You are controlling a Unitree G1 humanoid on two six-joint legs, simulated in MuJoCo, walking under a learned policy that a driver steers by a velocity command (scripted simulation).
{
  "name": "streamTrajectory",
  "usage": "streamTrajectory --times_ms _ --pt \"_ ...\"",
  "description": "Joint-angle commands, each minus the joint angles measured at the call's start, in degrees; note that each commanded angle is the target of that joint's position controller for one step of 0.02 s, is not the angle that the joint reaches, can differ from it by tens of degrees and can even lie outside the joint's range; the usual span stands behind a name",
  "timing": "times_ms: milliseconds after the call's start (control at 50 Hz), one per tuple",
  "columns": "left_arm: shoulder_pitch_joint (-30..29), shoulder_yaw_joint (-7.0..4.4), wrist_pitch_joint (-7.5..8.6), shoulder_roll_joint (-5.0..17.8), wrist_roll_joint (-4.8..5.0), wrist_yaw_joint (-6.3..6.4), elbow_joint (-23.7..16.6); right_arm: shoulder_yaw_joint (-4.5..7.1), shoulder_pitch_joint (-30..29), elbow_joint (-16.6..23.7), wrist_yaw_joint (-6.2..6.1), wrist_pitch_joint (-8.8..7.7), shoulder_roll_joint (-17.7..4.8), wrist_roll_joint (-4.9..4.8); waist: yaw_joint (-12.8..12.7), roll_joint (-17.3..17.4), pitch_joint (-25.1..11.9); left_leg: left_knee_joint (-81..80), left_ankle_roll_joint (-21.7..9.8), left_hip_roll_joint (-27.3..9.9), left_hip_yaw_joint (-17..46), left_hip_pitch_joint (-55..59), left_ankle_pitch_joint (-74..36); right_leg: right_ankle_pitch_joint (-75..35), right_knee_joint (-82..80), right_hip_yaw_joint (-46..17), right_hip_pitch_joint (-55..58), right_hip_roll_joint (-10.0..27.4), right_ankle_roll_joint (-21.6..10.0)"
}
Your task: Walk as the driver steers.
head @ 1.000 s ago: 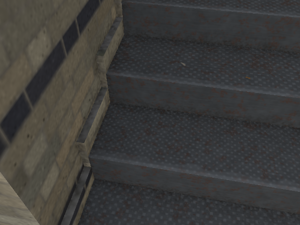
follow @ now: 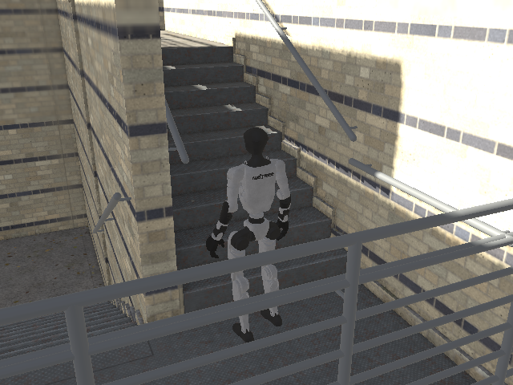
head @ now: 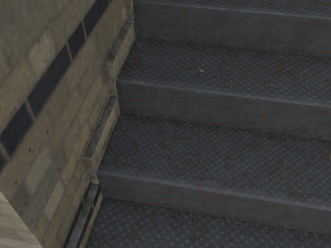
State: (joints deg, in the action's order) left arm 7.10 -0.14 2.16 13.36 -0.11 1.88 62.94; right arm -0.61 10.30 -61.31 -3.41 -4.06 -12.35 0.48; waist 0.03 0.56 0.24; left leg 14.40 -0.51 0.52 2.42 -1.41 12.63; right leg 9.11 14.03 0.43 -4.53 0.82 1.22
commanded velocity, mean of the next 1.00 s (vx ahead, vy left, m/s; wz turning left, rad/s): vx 0.20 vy -0.03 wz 0.00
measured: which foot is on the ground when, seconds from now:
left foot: down 0.00-1.00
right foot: down 0.00-1.00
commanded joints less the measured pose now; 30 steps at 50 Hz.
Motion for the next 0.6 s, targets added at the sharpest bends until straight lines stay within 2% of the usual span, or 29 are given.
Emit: streamTrajectory --times_ms 20,600 --pt "-1.0 -0.98 0.51 6.3 0.01 0.15 -2.1 0.97 0.2 1.9 -0.15 -0.51 -5.9 -0.02 0.0 0.3 -1.1 -1.4 -0.4 -6.5 3.6 -3.2 -16.1 -13.4 -0.1 -3.8 3.0 5.5 -1.4" --pt "-0.9 -0.98 0.57 6.4 0.01 0.12 -2.1 1.01 0.0 2.1 -0.09 -0.54 -6.0 -0.04 0.0 0.3 -1.2 -1.5 -0.4 -6.6 3.6 -3.1 -16.0 -13.6 -0.3 -3.8 3.1 5.5 -1.3"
